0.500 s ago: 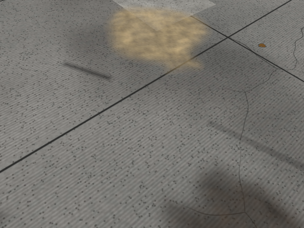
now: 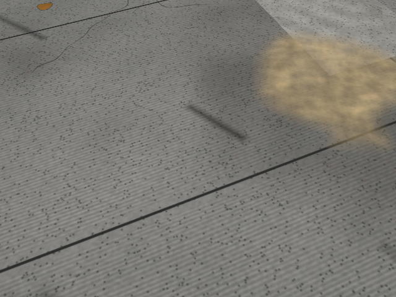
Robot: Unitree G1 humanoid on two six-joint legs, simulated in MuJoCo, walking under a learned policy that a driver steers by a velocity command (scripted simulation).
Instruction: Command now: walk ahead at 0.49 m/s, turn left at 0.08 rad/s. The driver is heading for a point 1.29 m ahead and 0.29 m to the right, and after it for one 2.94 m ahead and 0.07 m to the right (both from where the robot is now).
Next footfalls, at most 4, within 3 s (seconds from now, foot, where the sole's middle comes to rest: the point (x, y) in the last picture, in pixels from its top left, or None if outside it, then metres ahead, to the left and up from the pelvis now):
0.24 left None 0.28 0.11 -0.78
0.76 right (269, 296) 0.50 -0.16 -0.78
1.34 left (262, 208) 0.83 -0.16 -0.78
1.84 right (307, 153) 1.10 -0.38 -0.78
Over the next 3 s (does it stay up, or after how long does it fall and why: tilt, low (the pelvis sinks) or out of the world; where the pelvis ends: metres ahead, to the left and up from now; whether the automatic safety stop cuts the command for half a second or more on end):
stays up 1.21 -0.26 0.00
